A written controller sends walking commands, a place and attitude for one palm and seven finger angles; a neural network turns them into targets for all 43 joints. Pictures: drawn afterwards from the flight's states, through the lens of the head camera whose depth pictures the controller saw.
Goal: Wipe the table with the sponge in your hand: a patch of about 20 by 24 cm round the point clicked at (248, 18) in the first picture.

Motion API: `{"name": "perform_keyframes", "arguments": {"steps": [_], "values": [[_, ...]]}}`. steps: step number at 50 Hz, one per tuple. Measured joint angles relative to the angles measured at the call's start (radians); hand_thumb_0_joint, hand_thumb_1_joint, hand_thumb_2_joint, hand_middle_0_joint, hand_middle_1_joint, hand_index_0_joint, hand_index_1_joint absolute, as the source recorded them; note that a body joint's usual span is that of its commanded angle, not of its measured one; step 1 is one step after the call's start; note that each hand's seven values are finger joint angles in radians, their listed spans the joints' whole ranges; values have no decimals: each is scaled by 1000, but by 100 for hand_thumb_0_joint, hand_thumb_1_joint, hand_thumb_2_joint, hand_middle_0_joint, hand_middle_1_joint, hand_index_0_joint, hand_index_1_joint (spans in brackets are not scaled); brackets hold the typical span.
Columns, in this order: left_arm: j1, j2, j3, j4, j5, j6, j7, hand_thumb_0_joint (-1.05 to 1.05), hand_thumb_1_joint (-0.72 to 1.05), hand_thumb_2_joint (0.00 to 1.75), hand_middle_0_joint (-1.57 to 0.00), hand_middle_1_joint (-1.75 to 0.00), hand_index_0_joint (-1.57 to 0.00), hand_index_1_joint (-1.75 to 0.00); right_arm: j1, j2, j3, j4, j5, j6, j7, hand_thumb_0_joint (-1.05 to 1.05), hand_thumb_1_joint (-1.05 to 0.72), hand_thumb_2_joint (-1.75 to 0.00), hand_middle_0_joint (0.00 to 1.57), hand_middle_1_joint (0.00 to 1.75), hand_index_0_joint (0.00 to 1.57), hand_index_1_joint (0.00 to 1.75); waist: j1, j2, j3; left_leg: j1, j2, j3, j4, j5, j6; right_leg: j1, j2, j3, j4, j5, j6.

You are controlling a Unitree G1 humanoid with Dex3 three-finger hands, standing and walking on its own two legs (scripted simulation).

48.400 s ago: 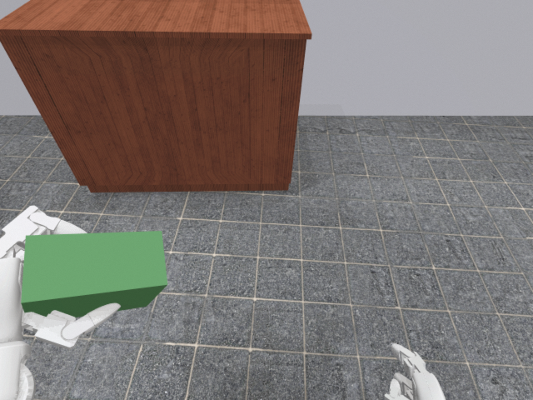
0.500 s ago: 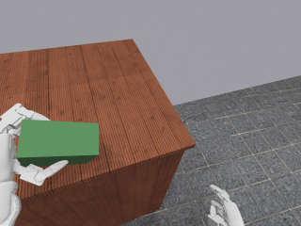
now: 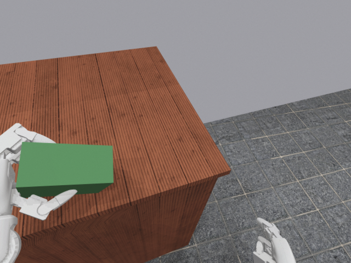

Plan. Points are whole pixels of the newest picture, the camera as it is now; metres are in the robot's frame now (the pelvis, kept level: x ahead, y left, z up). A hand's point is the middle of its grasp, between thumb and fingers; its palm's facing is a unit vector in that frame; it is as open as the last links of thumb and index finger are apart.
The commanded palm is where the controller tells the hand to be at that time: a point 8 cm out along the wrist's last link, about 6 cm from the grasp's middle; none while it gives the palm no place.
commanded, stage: look again from close up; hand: left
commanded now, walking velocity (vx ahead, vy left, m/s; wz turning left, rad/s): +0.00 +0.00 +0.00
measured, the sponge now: (80, 171) +0.24 +0.20 +0.13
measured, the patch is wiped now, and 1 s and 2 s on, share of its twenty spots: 0.00 0.00 0.00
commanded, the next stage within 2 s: shuffle to correct the standing spot in 0.10 s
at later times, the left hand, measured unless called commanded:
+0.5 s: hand (54, 169) +0.22 +0.23 +0.16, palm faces +0.39 -0.84 -0.36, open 10.5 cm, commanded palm +0.16 +0.26 +0.17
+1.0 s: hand (87, 174) +0.22 +0.18 +0.16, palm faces +0.35 -0.86 -0.37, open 10.5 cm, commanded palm +0.16 +0.22 +0.17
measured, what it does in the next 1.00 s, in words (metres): shifts its weight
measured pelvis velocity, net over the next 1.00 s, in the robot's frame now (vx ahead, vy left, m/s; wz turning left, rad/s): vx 0.00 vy -0.06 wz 0.00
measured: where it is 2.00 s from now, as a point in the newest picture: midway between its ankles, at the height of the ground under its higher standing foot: outside the picture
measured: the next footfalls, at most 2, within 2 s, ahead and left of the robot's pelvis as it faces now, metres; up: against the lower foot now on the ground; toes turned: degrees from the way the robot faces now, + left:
none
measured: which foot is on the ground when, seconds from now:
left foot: down 0.00-1.00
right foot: down 0.00-1.00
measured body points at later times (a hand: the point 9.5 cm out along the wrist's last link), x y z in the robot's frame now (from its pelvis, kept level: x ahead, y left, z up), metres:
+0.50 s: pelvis +0.00 -0.02 +0.00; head +0.02 +0.00 +0.45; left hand +0.19 +0.28 +0.18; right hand +0.18 -0.23 -0.07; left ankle +0.02 +0.07 -0.74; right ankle +0.00 -0.13 -0.74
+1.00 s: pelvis +0.00 -0.06 -0.01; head +0.03 -0.05 +0.44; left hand +0.20 +0.22 +0.18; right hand +0.16 -0.31 -0.09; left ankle +0.02 +0.07 -0.74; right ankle +0.00 -0.13 -0.74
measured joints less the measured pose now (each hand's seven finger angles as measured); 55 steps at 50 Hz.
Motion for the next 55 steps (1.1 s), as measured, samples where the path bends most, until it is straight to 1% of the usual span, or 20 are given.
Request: {"name": "perform_keyframes", "arguments": {"steps": [9, 20, 28, 37, 41, 46, 51, 55], "values": [[10, 1, 1, 4, -6, 1, 4, -1, -54, 104, -70, -131, -70, -132, 1, 4, 1, 8, 1, 4, -3, 1, -90, -89, 20, 30, 20, 30, -5, 8, -2, 0, 2, -4, -3, 2, -3, 3, 3, -3, -7, 2, -3], [-10, 7, 10, -6, -12, 20, -3, -1, -54, 104, -70, -131, -70, -132, -13, 20, 0, -5, 4, 14, 0, 1, -90, -89, 20, 30, 20, 30, 4, -4, 13, 5, 1, 2, -16, 9, -11, -11, 1, 2, 16, -9, -8], [8, 17, 21, -37, -25, 35, -10, -1, -54, 104, -70, -131, -70, -132, -22, 32, 0, -23, 6, 27, 14, 1, -90, -89, 20, 30, 20, 30, -4, 1, 22, -17, 34, -12, 12, 0, -35, -16, 33, -9, 8, -3, -32], [27, 23, 31, -61, -43, 44, -18, -1, -54, 104, -70, -131, -70, -132, -17, 11, -19, -25, 7, 34, 4, 1, -90, -89, 20, 30, 20, 30, -2, 10, 18, -51, 73, -27, 57, -16, -66, -41, 70, -21, 34, -14, -66], [30, 20, 29, -68, -50, 49, -17, -1, -54, 104, -70, -131, -70, -132, -10, -2, -30, -21, 8, 37, -2, 1, -90, -89, 20, 30, 20, 30, -6, 12, 11, -69, 84, -34, 83, -28, -77, -60, 81, -27, 61, -28, -81], [44, 25, 26, -84, -59, 50, -16, -1, -54, 104, -70, -131, -70, -132, 1, -12, -41, -12, 8, 40, -9, 1, -90, -89, 20, 30, 20, 30, -21, 10, 2, -86, 91, -43, 116, -47, -84, -76, 86, -35, 97, -53, -92], [58, 45, 36, -98, -66, 44, -22, -1, -54, 104, -70, -131, -70, -132, 9, -9, -43, -5, 6, 43, -14, 1, -91, -89, 20, 30, 20, 30, -31, 0, 2, -89, 91, -46, 129, -58, -91, -83, 86, -38, 120, -70, -94], [61, 59, 45, -103, -68, 40, -26, -1, -54, 104, -70, -131, -70, -132, 9, -1, -40, -7, 5, 43, -14, 1, -91, -89, 20, 30, 20, 30, -32, -2, 11, -90, 94, -49, 130, -58, -94, -83, 89, -41, 121, -71, -94]]}}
